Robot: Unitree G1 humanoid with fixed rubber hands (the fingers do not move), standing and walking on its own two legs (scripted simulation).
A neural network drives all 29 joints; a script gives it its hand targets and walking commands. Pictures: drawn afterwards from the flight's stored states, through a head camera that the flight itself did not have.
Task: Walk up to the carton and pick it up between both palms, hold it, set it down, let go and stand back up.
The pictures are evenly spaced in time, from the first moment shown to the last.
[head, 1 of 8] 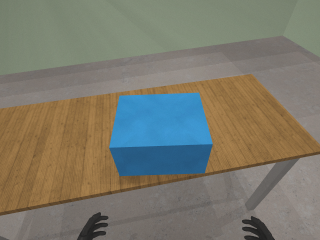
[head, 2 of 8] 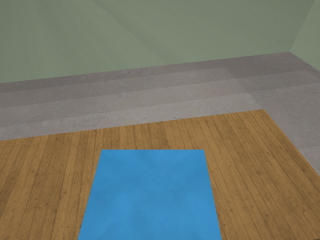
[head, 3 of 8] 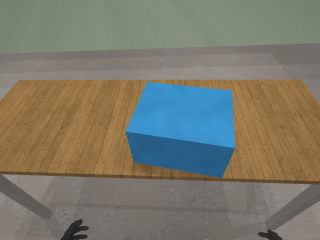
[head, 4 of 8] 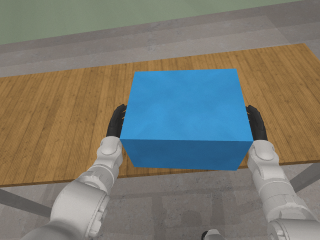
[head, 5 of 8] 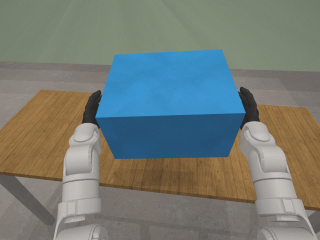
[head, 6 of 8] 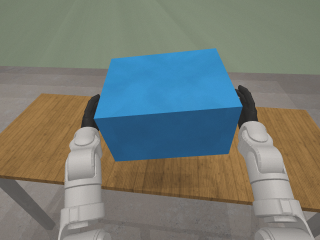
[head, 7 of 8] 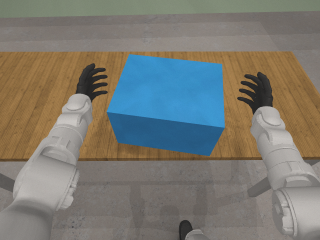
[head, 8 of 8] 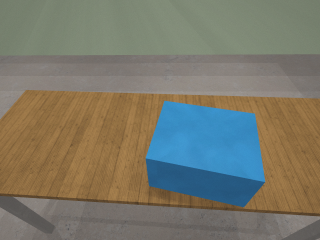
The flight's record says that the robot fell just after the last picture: no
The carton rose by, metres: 0.23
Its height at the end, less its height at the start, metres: +0.00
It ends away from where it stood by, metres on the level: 0.00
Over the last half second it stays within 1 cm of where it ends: yes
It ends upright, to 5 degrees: yes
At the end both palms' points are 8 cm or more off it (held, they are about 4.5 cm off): yes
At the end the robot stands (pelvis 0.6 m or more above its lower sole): yes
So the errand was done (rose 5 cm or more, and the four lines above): yes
